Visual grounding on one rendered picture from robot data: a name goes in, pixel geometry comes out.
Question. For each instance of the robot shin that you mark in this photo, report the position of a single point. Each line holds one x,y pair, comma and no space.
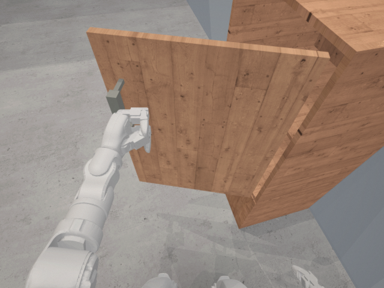
223,277
163,275

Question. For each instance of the handle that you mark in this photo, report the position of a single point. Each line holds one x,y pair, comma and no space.
114,98

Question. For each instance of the left robot hand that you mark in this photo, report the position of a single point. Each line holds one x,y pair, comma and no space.
121,137

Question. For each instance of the right robot hand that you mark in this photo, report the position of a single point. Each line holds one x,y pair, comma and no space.
307,279

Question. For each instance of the robot left forearm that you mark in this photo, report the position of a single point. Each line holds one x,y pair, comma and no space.
82,226

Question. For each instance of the right robot shin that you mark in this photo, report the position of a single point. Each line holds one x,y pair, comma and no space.
223,277

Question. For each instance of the cupboard door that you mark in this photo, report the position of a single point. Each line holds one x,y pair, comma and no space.
218,110

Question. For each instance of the robot left upper arm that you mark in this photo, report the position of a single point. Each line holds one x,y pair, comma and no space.
65,268

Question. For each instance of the left robot shin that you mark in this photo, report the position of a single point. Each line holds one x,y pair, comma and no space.
163,275

